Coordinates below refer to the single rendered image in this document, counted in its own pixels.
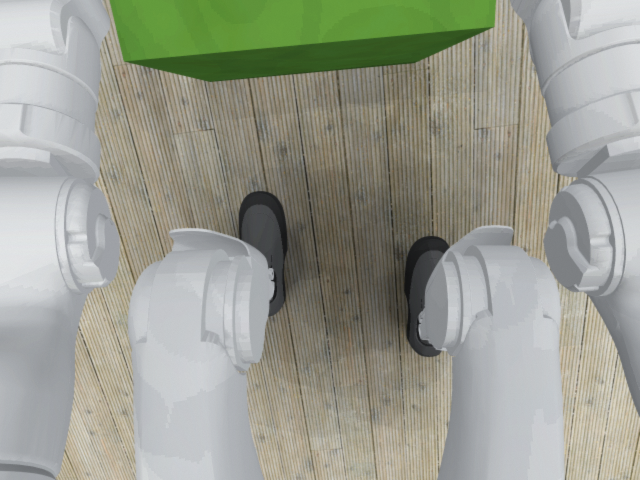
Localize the robot left forearm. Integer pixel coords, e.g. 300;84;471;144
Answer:
0;0;110;184

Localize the carton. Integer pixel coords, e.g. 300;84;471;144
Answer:
110;0;496;82

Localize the robot left upper arm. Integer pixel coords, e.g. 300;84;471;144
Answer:
0;176;120;480

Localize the left robot shin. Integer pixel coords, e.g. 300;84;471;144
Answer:
128;228;275;348

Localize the robot right forearm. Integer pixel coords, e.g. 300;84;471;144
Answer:
510;0;640;179

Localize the robot right upper arm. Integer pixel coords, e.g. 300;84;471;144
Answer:
543;169;640;417

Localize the right robot thigh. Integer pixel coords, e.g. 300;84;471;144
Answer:
431;245;565;480

